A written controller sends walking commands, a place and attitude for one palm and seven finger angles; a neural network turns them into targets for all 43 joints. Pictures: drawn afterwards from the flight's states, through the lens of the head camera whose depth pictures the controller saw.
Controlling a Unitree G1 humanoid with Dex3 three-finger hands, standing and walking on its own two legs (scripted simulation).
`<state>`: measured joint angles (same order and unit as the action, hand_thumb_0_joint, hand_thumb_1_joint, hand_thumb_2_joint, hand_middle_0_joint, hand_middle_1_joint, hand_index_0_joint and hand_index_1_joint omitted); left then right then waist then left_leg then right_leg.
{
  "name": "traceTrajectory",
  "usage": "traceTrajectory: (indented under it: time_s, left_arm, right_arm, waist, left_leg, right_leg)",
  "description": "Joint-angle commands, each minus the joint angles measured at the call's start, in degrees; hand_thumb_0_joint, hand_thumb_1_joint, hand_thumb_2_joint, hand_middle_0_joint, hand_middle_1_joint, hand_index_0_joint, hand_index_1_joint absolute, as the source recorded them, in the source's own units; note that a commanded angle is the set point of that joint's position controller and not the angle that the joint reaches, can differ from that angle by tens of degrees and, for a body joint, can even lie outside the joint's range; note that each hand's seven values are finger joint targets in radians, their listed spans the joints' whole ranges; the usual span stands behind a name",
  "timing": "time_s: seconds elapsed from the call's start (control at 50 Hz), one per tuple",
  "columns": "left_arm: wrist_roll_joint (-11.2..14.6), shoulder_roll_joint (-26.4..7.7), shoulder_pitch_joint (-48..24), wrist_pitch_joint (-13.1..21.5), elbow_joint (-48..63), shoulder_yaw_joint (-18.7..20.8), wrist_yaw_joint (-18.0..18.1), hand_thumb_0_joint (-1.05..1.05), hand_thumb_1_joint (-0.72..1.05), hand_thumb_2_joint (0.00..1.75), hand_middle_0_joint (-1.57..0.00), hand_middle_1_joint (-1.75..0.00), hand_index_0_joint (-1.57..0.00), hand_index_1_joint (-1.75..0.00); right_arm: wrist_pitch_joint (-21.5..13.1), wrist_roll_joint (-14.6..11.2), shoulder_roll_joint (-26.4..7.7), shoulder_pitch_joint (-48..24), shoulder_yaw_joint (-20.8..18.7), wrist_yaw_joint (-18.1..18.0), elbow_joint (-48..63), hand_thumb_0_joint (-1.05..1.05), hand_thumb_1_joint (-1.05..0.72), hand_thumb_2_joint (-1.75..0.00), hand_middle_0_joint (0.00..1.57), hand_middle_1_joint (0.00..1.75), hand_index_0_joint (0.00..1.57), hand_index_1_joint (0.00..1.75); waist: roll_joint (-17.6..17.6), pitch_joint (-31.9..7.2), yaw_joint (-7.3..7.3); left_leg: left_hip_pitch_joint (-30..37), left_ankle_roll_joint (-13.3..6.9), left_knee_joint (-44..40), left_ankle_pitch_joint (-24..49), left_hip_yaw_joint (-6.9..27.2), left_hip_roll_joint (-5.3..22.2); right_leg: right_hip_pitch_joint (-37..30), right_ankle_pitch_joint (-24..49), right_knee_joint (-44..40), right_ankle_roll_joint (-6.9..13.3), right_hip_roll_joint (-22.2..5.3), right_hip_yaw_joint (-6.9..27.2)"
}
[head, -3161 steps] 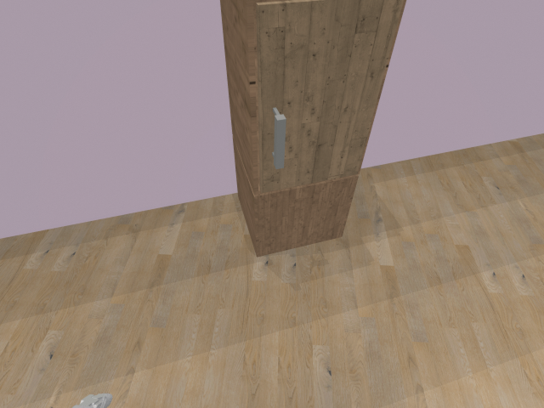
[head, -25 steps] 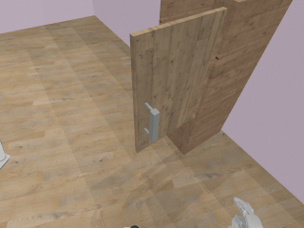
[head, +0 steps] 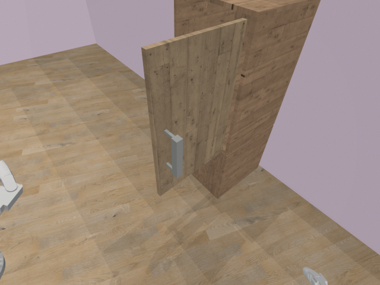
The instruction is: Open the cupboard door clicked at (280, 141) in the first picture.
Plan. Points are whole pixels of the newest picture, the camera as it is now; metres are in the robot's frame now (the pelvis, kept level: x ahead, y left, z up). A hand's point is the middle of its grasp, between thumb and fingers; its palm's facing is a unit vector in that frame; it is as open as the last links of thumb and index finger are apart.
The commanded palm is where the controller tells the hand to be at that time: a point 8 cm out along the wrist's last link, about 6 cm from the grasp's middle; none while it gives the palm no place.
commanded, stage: stop stepping back and stand still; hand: left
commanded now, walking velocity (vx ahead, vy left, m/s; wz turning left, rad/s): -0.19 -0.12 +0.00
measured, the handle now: (172, 153) +0.54 +0.09 -0.08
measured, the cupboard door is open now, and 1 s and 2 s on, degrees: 93 93 93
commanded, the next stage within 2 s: let the arm hang, fingers relaxed in 0.56 s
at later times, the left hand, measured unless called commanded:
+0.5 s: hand (53, 196) +0.22 +0.24 +0.15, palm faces +0.43 -0.80 -0.41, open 7.4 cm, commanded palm +0.16 +0.27 +0.20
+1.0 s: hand out of the picture +0.04 +0.19 -0.15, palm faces -0.11 -0.98 -0.19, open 7.4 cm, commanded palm none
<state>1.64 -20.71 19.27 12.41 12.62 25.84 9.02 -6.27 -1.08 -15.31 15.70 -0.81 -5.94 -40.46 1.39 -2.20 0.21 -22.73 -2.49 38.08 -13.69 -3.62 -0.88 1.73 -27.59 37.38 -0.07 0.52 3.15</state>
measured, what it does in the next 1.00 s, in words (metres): steps on the spot: right foot, then left foot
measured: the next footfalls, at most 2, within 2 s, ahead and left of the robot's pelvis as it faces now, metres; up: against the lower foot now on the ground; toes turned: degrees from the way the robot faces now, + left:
right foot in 0.28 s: -0.01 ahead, -0.10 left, +0.00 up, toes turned -9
left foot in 0.56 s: +0.06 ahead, +0.12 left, +0.00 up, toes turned -1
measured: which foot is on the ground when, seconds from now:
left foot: down 0.00-0.30, up 0.32-0.54, down 0.56-1.00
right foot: down 0.00-0.02, up 0.04-0.26, down 0.28-1.00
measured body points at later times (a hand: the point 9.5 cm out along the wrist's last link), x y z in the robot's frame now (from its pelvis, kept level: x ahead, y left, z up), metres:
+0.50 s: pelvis +0.00 -0.01 +0.02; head -0.01 -0.03 +0.47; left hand +0.19 +0.28 +0.17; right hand +0.11 -0.28 -0.08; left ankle +0.02 +0.12 -0.69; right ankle -0.05 -0.09 -0.72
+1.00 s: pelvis -0.04 +0.01 +0.02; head -0.02 +0.02 +0.47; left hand +0.04 +0.24 -0.13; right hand +0.04 -0.26 -0.11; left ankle +0.02 +0.13 -0.72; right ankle -0.05 -0.10 -0.72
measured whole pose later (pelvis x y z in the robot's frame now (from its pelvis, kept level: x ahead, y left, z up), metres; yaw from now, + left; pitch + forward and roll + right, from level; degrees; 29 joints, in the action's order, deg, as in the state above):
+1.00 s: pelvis -0.04 +0.01 +0.02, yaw -3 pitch -1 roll +0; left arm -1.5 -12.9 14.7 -3.2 -49.3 -1.3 -0.5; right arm 1.0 1.5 -15.4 9.5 1.3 0.7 -53.5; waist 1.9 3.5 -0.3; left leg -16.8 0.0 29.5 -11.6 -2.0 1.2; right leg 12.1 -17.3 30.5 0.9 -1.5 -5.9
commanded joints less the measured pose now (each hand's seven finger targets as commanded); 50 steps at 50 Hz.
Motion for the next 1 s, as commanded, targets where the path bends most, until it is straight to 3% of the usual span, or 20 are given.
traceTrajectory:
  time_s: [0.0, 0.04, 0.06, 0.14, 0.22, 0.24, 0.3, 0.34, 0.4, 0.46, 0.52, 0.56, 0.62, 0.64, 0.66, 0.72, 0.8, 0.84, 0.9, 0.98]
  left_arm:
    - [-0.02, -15.47, -1.96, 6.05, 34.49, 3.31, -0.57, 0.00, 0.90, 0.90, -0.20, -0.30, -0.20, -0.30]
    - [0.23, -17.16, 5.06, 5.81, 42.57, 7.42, 0.06, 0.00, 0.90, 0.90, -0.20, -0.30, -0.20, -0.30]
    - [0.74, -19.86, 11.38, 5.45, 42.99, 11.07, 0.51, 0.00, 0.90, 0.90, -0.20, -0.30, -0.20, -0.30]
    - [1.51, -17.09, 22.69, 4.25, 37.94, 13.62, 1.05, 0.00, 0.90, 0.90, -0.20, -0.30, -0.20, -0.30]
    - [2.04, -13.50, 19.95, 2.42, 23.13, 11.99, 1.25, 0.00, 0.90, 0.90, -0.20, -0.30, -0.20, -0.30]
    - [1.78, -13.34, 18.61, 1.84, 19.54, 11.15, 1.17, 0.00, 0.90, 0.90, -0.20, -0.30, -0.20, -0.30]
    - [2.01, -13.99, 13.15, 0.61, 14.16, 8.28, 0.79, 0.00, 0.90, 0.90, -0.20, -0.30, -0.20, -0.30]
    - [1.07, -9.81, 10.30, -0.08, 12.45, 2.65, -0.11, 0.00, 0.90, 0.90, -0.20, -0.30, -0.20, -0.30]
    - [-0.80, -9.66, 0.31, 1.05, 15.00, -0.64, 0.50, 0.00, 0.90, 0.90, -0.20, -0.30, -0.20, -0.30]
    - [-1.56, -13.67, -6.34, 1.80, 23.68, 0.59, 1.36, 0.00, 0.90, 0.90, -0.20, -0.30, -0.20, -0.30]
    - [-0.93, -16.04, 0.67, 2.40, 32.31, 5.05, 2.06, 0.00, 0.90, 0.90, -0.20, -0.30, -0.20, -0.30]
    - [-0.61, -18.13, 8.00, 2.95, 35.59, 8.96, 2.33, 0.00, 0.90, 0.90, -0.20, -0.30, -0.20, -0.30]
    - [-0.27, -16.27, 14.17, 3.28, 33.81, 10.30, 1.93, 0.00, 0.90, 0.90, -0.20, -0.30, -0.20, -0.30]
    - [-4.04, -1.32, 6.14, -8.07, -15.99, -20.61, -7.10, 0.00, 0.90, 0.90, -0.20, -0.30, -0.20, -0.30]
    - [-3.85, -0.55, 7.48, -11.69, -19.24, -19.63, -8.70, 0.00, 0.90, 0.90, -0.20, -0.30, -0.20, -0.30]
    - [-3.82, -2.43, 1.17, -11.64, -24.22, -19.94, -9.51, 0.00, 0.90, 0.90, -0.20, -0.30, -0.20, -0.30]
    - [-3.64, -6.23, -5.71, -10.80, -36.85, -20.49, -9.47, 0.00, 0.90, 0.90, -0.20, -0.30, -0.20, -0.30]
    - [-3.35, -6.32, -8.00, -11.25, -43.46, -21.43, -9.12, 0.00, 0.90, 0.90, -0.20, -0.30, -0.20, -0.30]
    - [-2.87, -4.90, -8.02, -12.17, -51.79, -23.03, -8.62, 0.00, 0.90, 0.90, -0.20, -0.30, -0.20, -0.30]
    - [-2.62, -2.87, -6.47, -12.53, -61.05, -24.03, -8.41, 0.00, 0.90, 0.90, -0.20, -0.30, -0.20, -0.30]
  right_arm:
    - [-8.45, 1.35, -3.46, -5.61, -2.09, 1.80, 12.79, 0.00, -0.90, -0.90, 0.20, 0.30, 0.20, 0.30]
    - [-9.37, 1.32, -3.74, -5.69, -2.69, 2.62, 13.31, 0.00, -0.90, -0.90, 0.20, 0.30, 0.20, 0.30]
    - [-9.65, 1.38, -3.63, -5.20, -2.53, 2.76, 13.34, 0.00, -0.90, -0.90, 0.20, 0.30, 0.20, 0.30]
    - [-8.14, 1.96, -2.34, -6.25, -1.71, 2.82, 14.27, 0.00, -0.90, -0.90, 0.20, 0.30, 0.20, 0.30]
    - [-4.41, 2.01, -3.22, -5.90, -1.92, 1.34, 13.50, 0.00, -0.90, -0.90, 0.20, 0.30, 0.20, 0.30]
    - [-3.65, 1.71, -3.22, -5.81, -2.08, 1.17, 13.19, 0.00, -0.90, -0.90, 0.20, 0.30, 0.20, 0.30]
    - [-2.09, 0.93, -2.84, -6.19, -1.68, 1.21, 12.04, 0.00, -0.90, -0.90, 0.20, 0.30, 0.20, 0.30]
    - [-2.73, 0.42, -3.24, -6.20, -1.98, 1.26, 10.91, 0.00, -0.90, -0.90, 0.20, 0.30, 0.20, 0.30]
    - [-3.85, 0.37, -2.49, -8.66, -0.69, 0.54, 10.32, 0.00, -0.90, -0.90, 0.20, 0.30, 0.20, 0.30]
    - [-5.27, 0.74, -2.43, -10.89, -0.68, -0.72, 11.12, 0.00, -0.90, -0.90, 0.20, 0.30, 0.20, 0.30]
    - [-5.42, 1.15, -2.63, -8.72, -1.29, -0.69, 12.41, 0.00, -0.90, -0.90, 0.20, 0.30, 0.20, 0.30]
    - [-4.63, 0.98, -3.59, -8.03, -2.09, -0.31, 13.89, 0.00, -0.90, -0.90, 0.20, 0.30, 0.20, 0.30]
    - [-3.75, 0.92, -2.12, -7.92, -1.33, 0.79, 14.56, 0.00, -0.90, -0.90, 0.20, 0.30, 0.20, 0.30]
    - [-2.99, 0.89, -14.43, -12.20, -4.47, 5.54, 1.47, 0.00, -0.90, -0.90, 0.20, 0.30, 0.20, 0.30]
    - [-0.93, 1.03, -11.74, -8.47, -4.78, 5.36, 1.09, 0.00, -0.90, -0.90, 0.20, 0.30, 0.20, 0.30]
    - [0.93, 1.33, -11.39, -7.57, -3.70, 5.66, 1.23, 0.00, -0.90, -0.90, 0.20, 0.30, 0.20, 0.30]
    - [2.73, 2.21, -12.51, -8.71, -2.60, 5.95, -1.20, 0.00, -0.90, -0.90, 0.20, 0.30, 0.20, 0.30]
    - [3.78, 2.54, -12.47, -9.62, -2.29, 5.95, -3.43, 0.00, -0.90, -0.90, 0.20, 0.30, 0.20, 0.30]
    - [5.23, 2.82, -10.26, -11.08, -0.92, 6.19, -6.67, 0.00, -0.90, -0.90, 0.20, 0.30, 0.20, 0.30]
    - [6.75, 2.63, -6.71, -9.16, -0.18, 5.81, -11.06, 0.00, -0.90, -0.90, 0.20, 0.30, 0.20, 0.30]
  waist:
    - [-10.87, -11.86, 0.17]
    - [-9.64, -11.91, 0.68]
    - [-11.47, -12.59, 1.18]
    - [-23.50, -8.97, 0.12]
    - [-14.28, -2.71, -1.16]
    - [-8.71, -1.14, -1.50]
    - [11.28, 3.69, -1.54]
    - [13.70, 3.48, -1.46]
    - [7.94, 1.71, -1.00]
    - [5.61, 0.90, 0.05]
    - [-2.99, -3.33, 0.24]
    - [-12.63, -7.41, 1.43]
    - [-18.12, -5.98, 0.58]
    - [-13.13, -0.38, -2.52]
    - [-8.79, -4.00, -0.22]
    - [0.85, -5.78, 0.00]
    - [13.19, -5.61, -0.15]
    - [9.37, -3.78, -0.42]
    - [-3.68, -0.24, 0.08]
    - [-8.23, 2.35, -0.33]
  left_leg:
    - [26.71, -5.05, -18.04, 31.71, 24.67, 17.35]
    - [19.80, -4.80, -21.61, 13.89, 19.64, 16.57]
    - [19.37, -4.17, -22.06, 12.28, 17.18, 15.61]
    - [11.33, -2.20, -23.73, 6.19, 8.63, 13.94]
    - [-2.11, 0.47, -23.29, -13.28, 3.83, 11.71]
    - [-3.55, 1.33, -19.92, -14.68, 2.34, 9.65]
    - [-0.97, 3.50, 4.65, -6.96, 3.20, 3.65]
    - [-4.07, 3.03, 12.57, -8.07, 4.40, 3.38]
    - [-4.39, 2.58, 7.31, -7.16, 2.05, 3.44]
    - [0.43, 1.80, -0.59, -3.39, -0.62, 1.78]
    - [11.42, 1.00, -12.89, 11.84, 1.19, 2.42]
    - [18.90, -0.42, -11.58, 27.25, 6.83, 9.03]
    - [12.69, 0.10, -11.80, 31.84, 6.29, 9.31]
    - [6.11, 0.11, -5.11, 38.36, 4.02, 7.57]
    - [8.13, 0.80, -5.32, 38.65, 3.82, 8.43]
    - [4.42, -0.37, -7.47, 20.54, 7.81, 9.58]
    - [6.38, -0.45, -8.12, 19.01, 8.10, 7.68]
    - [8.68, -0.11, -9.69, 16.18, 7.56, 6.96]
    - [7.69, -0.03, -14.69, 9.64, 8.39, 7.05]
    - [8.04, 1.02, -17.45, -1.15, 7.50, 5.66]
  right_leg:
    - [18.65, -4.09, 18.68, 0.08, 1.89, 1.02]
    - [16.16, -2.79, 15.88, 0.11, 0.12, -0.54]
    - [15.66, -0.74, 13.78, 0.08, 0.13, -1.85]
    - [12.19, 1.75, 6.02, -0.27, 0.22, -6.33]
    - [0.86, 6.56, -9.11, 0.54, 0.53, -9.93]
    - [0.60, 7.53, -13.47, 1.11, -0.60, -8.33]
    - [17.32, 1.41, -28.81, 8.17, -18.32, 15.73]
    - [14.79, 12.15, -24.73, 7.05, -16.58, 12.40]
    - [6.31, 38.85, -16.15, 6.24, -15.17, 4.55]
    - [4.42, 46.37, -14.07, 5.00, -13.59, 2.39]
    - [4.90, 41.35, -9.30, 2.40, -10.32, 0.73]
    - [9.68, 27.82, -5.48, -0.05, -4.88, -2.67]
    - [7.01, 24.33, -6.34, 0.41, -2.27, -5.26]
    - [10.93, 38.86, -1.32, 0.35, -6.39, -5.15]
    - [10.41, 35.29, -3.65, 1.02, -5.95, -2.14]
    - [9.87, 27.86, -6.08, 1.43, -6.23, -3.73]
    - [8.06, 30.25, -8.05, 2.76, -8.05, -2.50]
    - [10.29, 25.07, -9.68, 3.02, -8.57, -1.99]
    - [9.83, 14.95, -12.68, 2.14, -7.21, -1.37]
    - [10.44, 8.15, -18.07, 2.61, -7.16, -0.62]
